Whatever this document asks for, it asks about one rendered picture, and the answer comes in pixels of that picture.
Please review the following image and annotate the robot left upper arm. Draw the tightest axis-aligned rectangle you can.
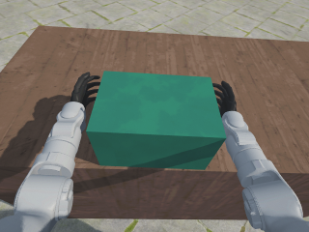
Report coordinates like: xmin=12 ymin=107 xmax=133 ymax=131
xmin=0 ymin=174 xmax=73 ymax=232

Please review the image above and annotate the pedestal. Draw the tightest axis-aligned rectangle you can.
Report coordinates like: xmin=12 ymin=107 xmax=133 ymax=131
xmin=0 ymin=25 xmax=309 ymax=220

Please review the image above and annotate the left robot hand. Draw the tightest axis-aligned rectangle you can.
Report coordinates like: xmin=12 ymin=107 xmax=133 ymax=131
xmin=70 ymin=72 xmax=100 ymax=109

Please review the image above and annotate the left robot forearm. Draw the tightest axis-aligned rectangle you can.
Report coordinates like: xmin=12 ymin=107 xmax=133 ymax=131
xmin=14 ymin=101 xmax=86 ymax=214

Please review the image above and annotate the robot right upper arm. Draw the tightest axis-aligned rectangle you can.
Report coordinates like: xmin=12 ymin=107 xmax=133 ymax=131
xmin=241 ymin=180 xmax=309 ymax=232

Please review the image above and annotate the right robot forearm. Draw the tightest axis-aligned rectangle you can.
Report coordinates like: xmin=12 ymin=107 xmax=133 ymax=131
xmin=221 ymin=111 xmax=303 ymax=218

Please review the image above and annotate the right robot hand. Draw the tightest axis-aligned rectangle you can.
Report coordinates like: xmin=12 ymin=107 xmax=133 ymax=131
xmin=212 ymin=80 xmax=237 ymax=118

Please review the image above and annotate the carton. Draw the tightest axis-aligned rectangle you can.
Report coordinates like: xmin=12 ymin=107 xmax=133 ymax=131
xmin=86 ymin=71 xmax=227 ymax=170

